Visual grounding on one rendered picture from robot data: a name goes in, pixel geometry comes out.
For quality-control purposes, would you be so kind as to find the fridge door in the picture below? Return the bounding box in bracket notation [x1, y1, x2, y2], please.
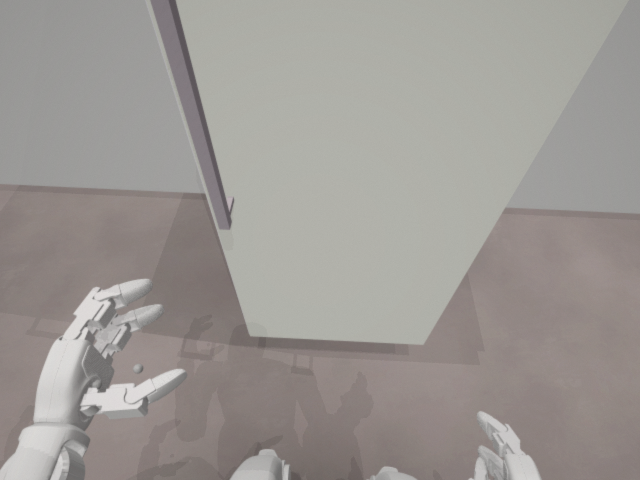
[146, 0, 629, 345]

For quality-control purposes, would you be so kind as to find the robot left hand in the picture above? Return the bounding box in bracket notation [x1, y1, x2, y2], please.
[33, 279, 187, 431]

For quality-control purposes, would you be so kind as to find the robot right hand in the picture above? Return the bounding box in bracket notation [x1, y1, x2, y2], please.
[468, 411, 542, 480]

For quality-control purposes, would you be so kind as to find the handle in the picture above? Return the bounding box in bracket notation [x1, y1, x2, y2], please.
[150, 0, 234, 230]

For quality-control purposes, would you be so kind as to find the left robot thigh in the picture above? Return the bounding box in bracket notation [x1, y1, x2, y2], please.
[230, 455, 291, 480]

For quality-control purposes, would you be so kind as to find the robot left shin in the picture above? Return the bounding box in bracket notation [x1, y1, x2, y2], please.
[258, 449, 278, 457]

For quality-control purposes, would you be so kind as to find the left robot forearm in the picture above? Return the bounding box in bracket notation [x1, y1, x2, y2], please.
[0, 422, 90, 480]

